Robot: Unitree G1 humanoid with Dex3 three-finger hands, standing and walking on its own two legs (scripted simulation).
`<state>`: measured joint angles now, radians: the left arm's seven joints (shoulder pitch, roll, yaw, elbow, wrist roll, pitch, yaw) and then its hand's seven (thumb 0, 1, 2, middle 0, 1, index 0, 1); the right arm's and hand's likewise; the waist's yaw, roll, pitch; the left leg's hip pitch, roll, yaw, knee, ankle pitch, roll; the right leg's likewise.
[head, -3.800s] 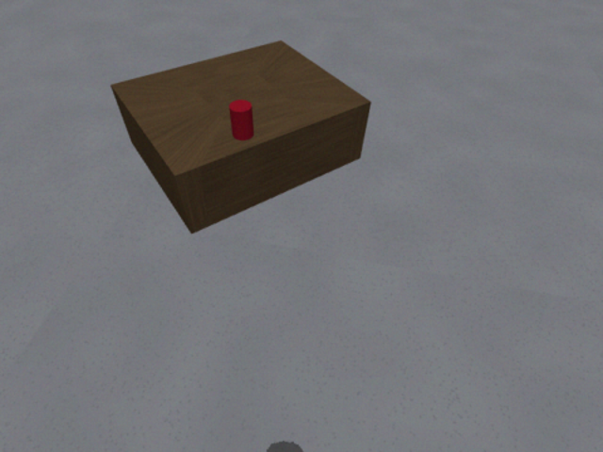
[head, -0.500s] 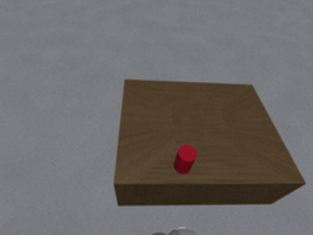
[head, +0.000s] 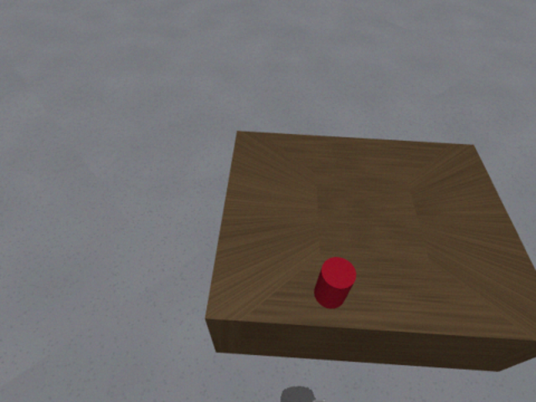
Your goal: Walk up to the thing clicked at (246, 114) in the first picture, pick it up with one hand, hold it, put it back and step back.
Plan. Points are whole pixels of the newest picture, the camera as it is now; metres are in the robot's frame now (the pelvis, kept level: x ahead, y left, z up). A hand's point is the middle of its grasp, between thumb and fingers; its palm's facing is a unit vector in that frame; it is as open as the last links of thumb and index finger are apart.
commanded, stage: walk up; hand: right
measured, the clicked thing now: (333, 283) +0.46 -0.19 -0.35
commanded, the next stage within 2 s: stand in 1.18 s
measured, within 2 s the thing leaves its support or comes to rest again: neither
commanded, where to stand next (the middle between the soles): +0.07 +0.03 m, yaw -2 degrees
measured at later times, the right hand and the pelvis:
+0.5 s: hand out of the picture +0.13 -0.24 -0.12, palm faces -0.01 +0.94 -0.34, open 7.4 cm; pelvis +0.01 +0.01 +0.02, yaw -1 degrees
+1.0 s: hand out of the picture +0.10 -0.25 -0.13, palm faces +0.04 +0.94 -0.33, open 7.4 cm; pelvis +0.03 +0.01 +0.03, yaw -2 degrees
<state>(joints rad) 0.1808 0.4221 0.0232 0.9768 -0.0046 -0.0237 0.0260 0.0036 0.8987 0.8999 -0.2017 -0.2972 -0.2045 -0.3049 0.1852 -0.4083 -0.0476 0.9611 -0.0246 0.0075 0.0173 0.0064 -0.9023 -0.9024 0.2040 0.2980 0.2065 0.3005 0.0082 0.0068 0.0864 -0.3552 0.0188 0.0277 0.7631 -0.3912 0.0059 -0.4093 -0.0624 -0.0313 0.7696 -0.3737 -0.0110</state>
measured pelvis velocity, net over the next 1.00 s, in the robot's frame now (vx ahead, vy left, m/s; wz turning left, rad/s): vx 0.03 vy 0.01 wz -0.04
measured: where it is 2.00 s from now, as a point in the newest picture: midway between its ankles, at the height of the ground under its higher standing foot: outside the picture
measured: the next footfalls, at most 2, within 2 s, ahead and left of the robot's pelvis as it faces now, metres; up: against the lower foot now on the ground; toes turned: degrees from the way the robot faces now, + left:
none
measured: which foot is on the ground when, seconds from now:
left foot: down 0.00-1.00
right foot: down 0.00-1.00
